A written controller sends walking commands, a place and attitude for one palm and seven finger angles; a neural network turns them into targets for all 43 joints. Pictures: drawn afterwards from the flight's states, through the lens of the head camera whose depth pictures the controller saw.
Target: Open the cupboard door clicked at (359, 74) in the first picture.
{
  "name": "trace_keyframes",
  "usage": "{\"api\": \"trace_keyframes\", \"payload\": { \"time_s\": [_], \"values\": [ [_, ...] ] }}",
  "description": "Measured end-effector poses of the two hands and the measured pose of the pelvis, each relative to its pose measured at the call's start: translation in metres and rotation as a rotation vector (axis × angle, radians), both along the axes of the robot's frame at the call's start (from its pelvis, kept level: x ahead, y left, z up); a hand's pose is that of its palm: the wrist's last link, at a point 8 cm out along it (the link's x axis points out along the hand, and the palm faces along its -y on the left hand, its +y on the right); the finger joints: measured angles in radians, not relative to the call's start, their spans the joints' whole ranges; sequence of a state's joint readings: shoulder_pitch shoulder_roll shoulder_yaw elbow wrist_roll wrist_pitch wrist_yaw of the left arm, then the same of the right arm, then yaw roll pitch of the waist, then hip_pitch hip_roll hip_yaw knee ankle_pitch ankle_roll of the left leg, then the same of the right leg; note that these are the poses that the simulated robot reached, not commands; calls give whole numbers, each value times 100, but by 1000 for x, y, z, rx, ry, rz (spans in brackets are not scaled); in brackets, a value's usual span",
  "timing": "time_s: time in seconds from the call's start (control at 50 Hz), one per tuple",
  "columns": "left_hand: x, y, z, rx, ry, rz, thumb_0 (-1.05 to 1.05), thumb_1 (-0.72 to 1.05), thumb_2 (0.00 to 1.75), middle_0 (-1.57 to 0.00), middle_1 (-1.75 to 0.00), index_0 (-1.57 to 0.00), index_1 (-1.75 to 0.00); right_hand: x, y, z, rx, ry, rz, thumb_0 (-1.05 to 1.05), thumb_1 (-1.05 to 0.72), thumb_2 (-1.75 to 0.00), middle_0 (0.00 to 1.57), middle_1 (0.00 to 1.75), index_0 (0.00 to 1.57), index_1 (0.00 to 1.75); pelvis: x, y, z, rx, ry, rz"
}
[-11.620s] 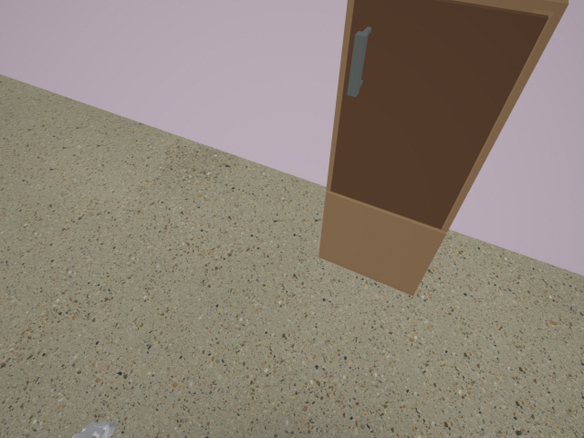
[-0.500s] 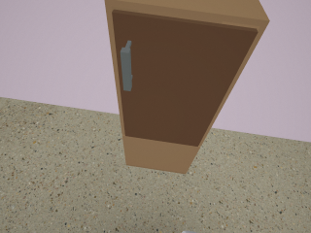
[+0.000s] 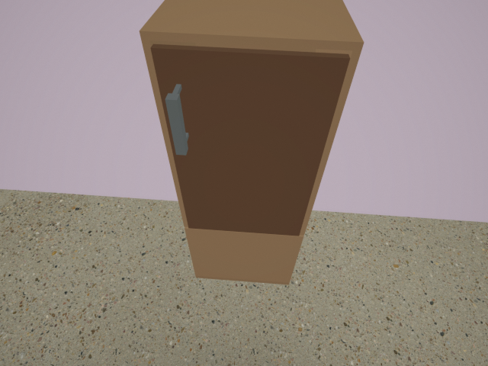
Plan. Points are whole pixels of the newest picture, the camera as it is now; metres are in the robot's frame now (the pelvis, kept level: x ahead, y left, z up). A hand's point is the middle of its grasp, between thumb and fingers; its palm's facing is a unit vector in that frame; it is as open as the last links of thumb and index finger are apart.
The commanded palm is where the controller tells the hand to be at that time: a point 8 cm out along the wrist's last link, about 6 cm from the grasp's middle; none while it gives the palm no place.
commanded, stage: come to a stop and stand still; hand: left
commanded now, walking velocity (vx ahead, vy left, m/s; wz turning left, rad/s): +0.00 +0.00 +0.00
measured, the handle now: (179, 120) +0.56 +0.17 +0.10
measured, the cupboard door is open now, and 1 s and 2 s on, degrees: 0 0 0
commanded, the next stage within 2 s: look again from close up in 0.48 s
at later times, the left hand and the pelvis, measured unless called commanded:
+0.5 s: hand out of the picture -0.04 +0.12 -0.18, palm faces +0.07 -0.99 -0.12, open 7.4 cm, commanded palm none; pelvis +0.01 -0.02 +0.00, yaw +0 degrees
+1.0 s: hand out of the picture +0.05 +0.21 -0.17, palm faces +0.05 -0.96 -0.27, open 7.4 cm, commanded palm none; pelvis -0.01 +0.00 -0.01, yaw +1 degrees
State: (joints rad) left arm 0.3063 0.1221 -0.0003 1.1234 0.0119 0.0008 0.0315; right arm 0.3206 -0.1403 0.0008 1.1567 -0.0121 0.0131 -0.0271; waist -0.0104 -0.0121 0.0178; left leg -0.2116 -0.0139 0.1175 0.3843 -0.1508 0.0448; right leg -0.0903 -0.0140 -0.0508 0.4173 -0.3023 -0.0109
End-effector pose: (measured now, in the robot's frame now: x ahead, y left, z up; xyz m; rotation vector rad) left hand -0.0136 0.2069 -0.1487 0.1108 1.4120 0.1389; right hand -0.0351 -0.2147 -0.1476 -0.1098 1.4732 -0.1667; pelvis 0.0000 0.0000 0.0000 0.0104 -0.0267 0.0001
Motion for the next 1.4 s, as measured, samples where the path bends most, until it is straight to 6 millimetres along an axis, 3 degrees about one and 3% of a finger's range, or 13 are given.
{"api": "trace_keyframes", "payload": {
  "time_s": [0.12, 0.22, 0.44, 0.6, 0.8, 0.9, 0.98, 1.08, 1.18, 1.3, 1.4],
  "values": [
    [-13, -14, -1, -18, 28, 10, 0, 91, 89, -20, -30, -19, -30, -25, 6, 0, 24, 59, -20, 1, -91, -90, 20, 30, 20, 30, -2, -7, 0, -2, 2, 1],
    [-22, -23, -2, -27, 50, 21, 0, 91, 89, -20, -30, -19, -30, -28, 11, 0, 41, 69, -25, 1, -91, -90, 20, 30, 20, 30, -2, -11, 0, -3, 5, 2],
    [-29, -36, -3, -38, 70, 46, 0, 91, 89, -20, -30, -19, -30, 6, 9, -2, 47, 5, 2, 1, -91, -90, 20, 30, 20, 30, 4, -17, -1, -3, 12, 6],
    [-23, -37, -2, -37, 67, 39, 0, 91, 89, -20, -30, -19, -30, 24, -7, -1, 19, -11, 29, 2, -92, -90, 20, 30, 20, 30, 11, -20, -1, -4, 14, 17],
    [22, 13, 3, 87, -108, 6, 0, 91, 89, -20, -30, -20, -30, 82, -40, 0, -67, -225, 66, 1, -92, -90, 20, 30, 20, 30, 9, -14, -10, -12, -1, 22],
    [44, 35, 9, 122, -207, -15, 0, 91, 89, -20, -30, -19, -30, 108, -42, 11, -93, -328, 92, 1, -91, -90, 20, 30, 20, 30, 1, -9, -11, -14, -26, 17],
    [52, 48, 14, 129, -262, -31, 0, 91, 89, -20, -30, -19, -30, 117, -40, 19, -100, -377, 120, 1, -91, -90, 20, 30, 20, 30, -8, -4, -10, -20, -36, 18],
    [50, 60, 18, 125, -280, -50, 0, 91, 89, -20, -30, -20, -30, 111, -36, 27, -109, -386, 140, 1, -91, -90, 20, 30, 20, 30, -18, 4, -7, -26, -34, 19],
    [35, 71, 15, 116, -247, -54, 0, 91, 89, -20, -30, -20, -30, 91, -34, 29, -123, -342, 143, 1, -91, -90, 20, 30, 20, 30, -26, 13, -5, -32, -29, 22],
    [4, 78, 8, 103, -161, -40, 0, 91, 89, -20, -30, -20, -30, 58, -28, 26, -135, -251, 122, 1, -91, -90, 20, 30, 20, 30, -32, 23, -3, -33, -20, 22],
    [-35, 67, 0, 58, -38, -24, 0, 91, 89, -20, -30, -19, -30, 28, -10, 18, -105, -165, 77, 1, -91, -90, 20, 30, 20, 30, -33, 29, -2, -30, -11, 10]
  ]
}}
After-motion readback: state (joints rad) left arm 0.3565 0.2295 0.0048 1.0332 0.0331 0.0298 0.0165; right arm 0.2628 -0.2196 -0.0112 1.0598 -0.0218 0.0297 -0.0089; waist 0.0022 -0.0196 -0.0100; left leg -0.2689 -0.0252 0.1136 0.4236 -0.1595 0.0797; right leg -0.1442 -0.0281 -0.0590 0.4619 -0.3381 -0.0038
